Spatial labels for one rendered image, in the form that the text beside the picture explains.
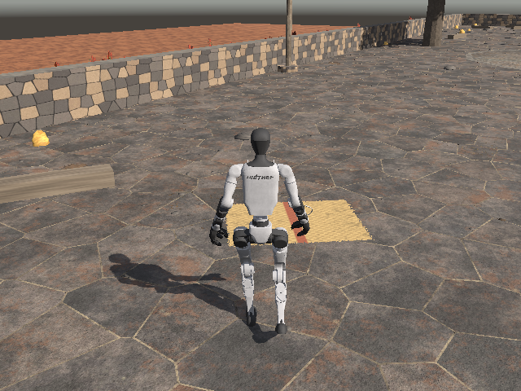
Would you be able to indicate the left robot upper arm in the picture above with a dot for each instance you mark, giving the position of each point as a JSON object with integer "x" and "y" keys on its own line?
{"x": 234, "y": 172}

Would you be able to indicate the right robot forearm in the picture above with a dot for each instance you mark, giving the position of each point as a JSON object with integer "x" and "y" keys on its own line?
{"x": 300, "y": 213}

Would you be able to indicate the left robot forearm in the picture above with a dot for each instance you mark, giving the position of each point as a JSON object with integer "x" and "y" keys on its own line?
{"x": 219, "y": 217}

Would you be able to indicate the robot left shin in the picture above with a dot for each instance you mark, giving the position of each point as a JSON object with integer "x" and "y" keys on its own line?
{"x": 248, "y": 291}

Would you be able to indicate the humanoid robot torso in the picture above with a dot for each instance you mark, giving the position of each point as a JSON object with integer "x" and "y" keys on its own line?
{"x": 260, "y": 196}

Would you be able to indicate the left robot hand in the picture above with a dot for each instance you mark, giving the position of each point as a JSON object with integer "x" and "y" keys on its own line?
{"x": 213, "y": 234}

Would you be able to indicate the right robot hand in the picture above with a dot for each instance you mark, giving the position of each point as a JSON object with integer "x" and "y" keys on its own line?
{"x": 297, "y": 224}

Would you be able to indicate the right robot upper arm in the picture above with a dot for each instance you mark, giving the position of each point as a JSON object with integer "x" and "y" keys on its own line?
{"x": 290, "y": 183}

